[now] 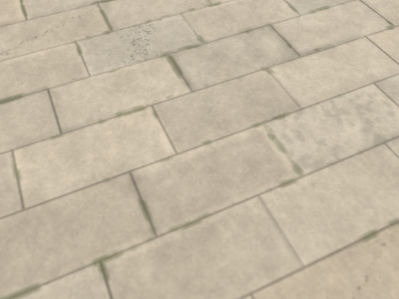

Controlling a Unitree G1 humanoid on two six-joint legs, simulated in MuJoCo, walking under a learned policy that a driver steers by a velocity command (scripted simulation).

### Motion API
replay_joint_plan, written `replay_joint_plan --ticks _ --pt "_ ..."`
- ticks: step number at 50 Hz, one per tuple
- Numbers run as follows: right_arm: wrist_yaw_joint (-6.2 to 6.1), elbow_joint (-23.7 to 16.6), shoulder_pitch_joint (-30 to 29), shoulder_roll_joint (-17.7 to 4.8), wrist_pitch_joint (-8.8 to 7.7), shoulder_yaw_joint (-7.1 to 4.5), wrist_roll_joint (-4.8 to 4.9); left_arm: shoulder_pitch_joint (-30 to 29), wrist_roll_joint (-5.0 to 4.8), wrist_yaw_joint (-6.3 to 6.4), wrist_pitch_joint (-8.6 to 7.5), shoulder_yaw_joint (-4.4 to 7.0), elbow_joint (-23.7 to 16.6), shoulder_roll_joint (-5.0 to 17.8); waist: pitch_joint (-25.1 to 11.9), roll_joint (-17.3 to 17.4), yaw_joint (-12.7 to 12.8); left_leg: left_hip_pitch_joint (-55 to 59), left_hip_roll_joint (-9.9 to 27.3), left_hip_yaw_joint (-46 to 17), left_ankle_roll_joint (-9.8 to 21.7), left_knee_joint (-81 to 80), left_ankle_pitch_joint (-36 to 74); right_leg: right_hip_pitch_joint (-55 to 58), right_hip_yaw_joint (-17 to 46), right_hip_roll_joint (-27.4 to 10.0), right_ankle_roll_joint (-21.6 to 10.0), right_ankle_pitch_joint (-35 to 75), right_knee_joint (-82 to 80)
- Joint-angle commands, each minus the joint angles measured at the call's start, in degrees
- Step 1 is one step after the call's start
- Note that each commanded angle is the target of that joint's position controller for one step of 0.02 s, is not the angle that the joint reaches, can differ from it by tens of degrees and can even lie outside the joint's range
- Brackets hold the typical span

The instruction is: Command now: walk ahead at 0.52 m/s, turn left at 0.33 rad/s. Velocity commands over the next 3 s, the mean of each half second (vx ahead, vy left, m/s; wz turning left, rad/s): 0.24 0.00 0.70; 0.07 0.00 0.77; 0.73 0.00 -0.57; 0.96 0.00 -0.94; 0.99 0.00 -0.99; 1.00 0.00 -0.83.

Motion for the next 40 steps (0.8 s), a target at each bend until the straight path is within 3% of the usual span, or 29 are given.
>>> replay_joint_plan --ticks 1,2,4,6,7,11,14,15,16,17,18,19,20,22,23,28,31,33,34,35,36,37,38,40 --pt "0.27 2.02 11.92 -3.75 -0.36 -1.6 1.65 -6.13 2.27 -0.27 -0.55 -0.35 -7.99 4.09 -6.37 -0.34 -3.33 24.51 15.65 -24.48 13.54 -10.91 41.06 -23.28 0.0 -6.31 2.34 0.48 1.68" --pt "0.07 3.18 11.99 -4.44 -0.31 -1.68 1.64 -5.38 2.34 -0.57 0.33 -0.82 -8.81 2.94 -5.81 1.46 -1.11 21.63 14.57 -23.05 13.13 -11.39 43.83 -22.08 -0.09 -7.07 3.2 -0.05 -1.61" --pt "0.11 3.57 11.26 -7.15 -0.24 -2.45 1.35 -4.92 2.04 -0.69 1.35 -1.73 -9.89 1.61 -6.2 1.71 1.06 16.0 12.37 -20.57 12.76 -12.02 48.95 -18.75 -1.15 -7.36 4.69 -0.49 -10.35" --pt "-0.05 3.1 9.55 -9.02 0.56 -3.14 0.54 -7.35 0.94 -0.63 1.72 -2.74 -11.51 0.45 -6.78 3.49 1.82 9.79 8.99 -17.56 11.56 -12.47 50.23 -13.47 -3.85 -5.62 5.67 3.58 -21.09" --pt "-0.1 2.86 9.22 -8.86 1.09 -3.36 0.57 -8.95 0.48 -0.55 1.98 -3.18 -11.98 -0.04 -7.56 4.65 1.45 7.42 7.11 -16.34 9.76 -12.25 47.59 -9.85 -4.58 -4.68 5.58 8.4 -25.42" --pt "-0.37 2.4 11.25 -8.48 3.21 -4.31 1.19 -13.68 -0.07 0.46 2.66 -3.15 -13.53 1.42 -8.82 6.58 -1.02 6.94 3.66 -19.72 3.84 -7.42 33.3 -3.65 -3.28 -2.83 5.09 18.55 -35.55" --pt "-1.15 0.59 9.0 -9.16 4.33 -5.19 1.19 -10.09 0.1 1.26 0.89 -2.67 -12.57 3.01 -7.18 5.89 0.83 7.84 2.39 -25.33 1.49 -0.05 20.88 1.92 0.33 -4.4 3.86 21.58 -47.16" --pt "-1.04 -0.06 9.66 -7.4 4.05 -4.91 1.8 -7.0 0.57 1.82 0.02 -2.14 -11.99 4.94 -8.61 2.74 1.45 5.73 0.06 -23.43 -0.24 7.54 13.26 8.12 3.91 -10.28 2.19 27.49 -50.13" --pt "-1.21 -1.36 14.12 -3.17 3.88 -3.97 2.56 -3.03 0.88 2.46 0.02 -1.4 -12.33 8.53 -15.24 -7.56 0.11 0.36 -3.84 -15.16 -1.95 22.24 -14.83 18.54 15.67 -26.77 -1.67 48.29 -47.18" --pt "-2.0 -1.09 22.38 -4.3 4.87 -4.32 1.87 -2.06 -0.21 2.09 1.45 -1.59 -13.26 7.22 -20.74 -11.32 -2.75 -3.35 -6.99 -8.6 -1.89 31.53 -37.8 20.76 25.9 -37.15 -8.68 61.3 -45.18" --pt "-2.29 -0.18 23.84 -6.24 5.8 -4.53 0.5 -4.15 -1.24 2.06 2.62 -0.71 -13.31 6.45 -21.45 -10.19 -3.24 -7.46 -2.69 -5.15 -2.85 39.9 -34.08 19.9 28.08 -38.08 -13.44 53.84 -46.24" --pt "-1.95 -0.23 17.66 -7.26 6.73 -4.73 -0.3 -7.16 -1.09 2.53 3.13 -1.18 -14.42 2.8 -17.42 -7.02 -1.92 -9.8 -0.33 -4.06 -3.62 42.53 -27.75 14.69 24.52 -33.74 -13.31 36.31 -50.38" --pt "-1.17 -1.04 12.11 -7.9 7.48 -5.12 -0.35 -9.89 -0.52 2.77 3.66 -2.15 -14.69 -0.16 -11.48 -4.31 -1.85 -8.6 1.22 -4.24 -4.66 40.97 -22.81 7.94 16.06 -27.86 -10.34 28.1 -53.87" --pt "0.27 -2.4 9.61 -6.25 8.8 -4.85 0.38 -10.92 0.28 2.99 3.76 -1.6 -13.76 1.27 -7.35 -7.28 -2.55 -5.94 2.34 -2.98 -6.0 39.87 -18.87 1.85 5.77 -23.39 -8.42 31.26 -55.45" --pt "0.65 -2.94 9.33 -5.33 9.16 -4.57 0.83 -10.28 0.37 2.84 3.59 -1.23 -13.14 1.54 -7.39 -7.47 -2.88 -4.78 2.54 -2.41 -6.08 38.13 -17.73 1.07 2.78 -22.49 -8.01 32.52 -55.3" --pt "2.08 -6.78 3.21 -3.45 9.87 -3.44 0.96 -7.97 0.81 1.74 3.2 0.24 -12.16 3.17 -8.59 -8.31 -1.81 -1.56 5.25 -0.49 -4.76 25.33 -15.0 1.21 -3.88 -25.03 -7.9 27.14 -55.47" --pt "2.94 -8.65 0.27 -4.13 10.05 -3.27 1.47 -8.06 1.16 0.93 3.45 1.39 -12.38 5.36 -8.6 -9.9 -1.19 5.37 5.03 2.57 -3.3 15.96 -14.81 -1.76 -7.93 -25.7 -5.86 19.29 -54.6" --pt "3.16 -9.77 -1.26 -5.03 9.94 -3.53 1.57 -6.49 0.81 0.38 3.79 2.14 -12.15 6.88 -8.47 -9.67 -0.64 8.08 4.24 4.27 -2.34 10.18 -14.92 -1.5 -9.45 -26.99 -4.21 15.94 -51.96" --pt "3.13 -9.77 -0.45 -5.09 9.69 -3.66 1.52 -6.33 0.34 0.08 4.07 2.45 -12.09 7.38 -8.5 -8.23 -1.63 11.5 3.46 4.93 -1.58 4.87 -12.6 -2.87 -11.34 -26.88 -2.23 13.33 -48.76" --pt "2.76 -8.57 2.28 -6.05 9.25 -4.07 1.17 -4.72 0.17 -0.13 4.48 2.61 -11.66 6.95 -8.82 -4.48 -2.57 16.77 2.46 3.33 -0.58 -0.5 -10.41 -6.28 -13.57 -25.55 0.92 8.69 -43.23" --pt "1.72 -7.64 5.42 -9.76 8.52 -4.96 0.47 -2.01 0.14 -0.6 5.14 2.5 -11.18 5.31 -6.23 8.39 -3.79 20.71 9.55 -10.27 1.79 -12.15 -8.9 -14.61 -18.02 -20.92 5.39 -2.2 -30.03" --pt "0.88 -10.13 5.25 -19.99 8.25 -7.23 0.23 -5.08 0.03 -0.13 6.08 1.27 -16.76 1.88 -3.65 23.2 -3.33 19.05 25.59 -36.85 10.24 -15.99 5.5 -30.01 -15.49 -10.44 9.83 -18.14 -18.51" --pt "0.16 -9.68 7.94 -17.64 8.36 -7.61 -0.23 -10.89 0.82 0.68 6.76 1.56 -17.25 4.65 -4.87 12.53 -7.27 17.59 24.12 -33.34 13.87 -14.78 7.68 -29.27 -5.32 -11.36 9.0 -15.78 -11.04" --pt "-0.7 -9.99 -0.12 -13.29 8.7 -6.07 -0.04 -7.44 -0.67 0.7 6.39 1.55 -15.19 4.02 -2.53 9.78 -1.4 12.82 15.92 -23.15 10.45 -13.86 2.78 -25.98 -2.56 -12.21 7.73 -3.39 -12.12"
Next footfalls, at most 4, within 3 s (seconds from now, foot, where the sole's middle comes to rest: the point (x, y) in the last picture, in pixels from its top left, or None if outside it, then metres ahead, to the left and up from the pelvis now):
0.32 right None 0.37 -0.05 -0.76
0.72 left None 0.20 0.13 -0.76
1.20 right None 0.35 0.01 -0.76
1.62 left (100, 241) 0.63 0.39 -0.76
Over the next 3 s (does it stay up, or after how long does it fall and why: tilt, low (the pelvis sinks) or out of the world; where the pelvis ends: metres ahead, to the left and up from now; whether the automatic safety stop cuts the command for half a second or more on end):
stays up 1.64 -0.04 -0.02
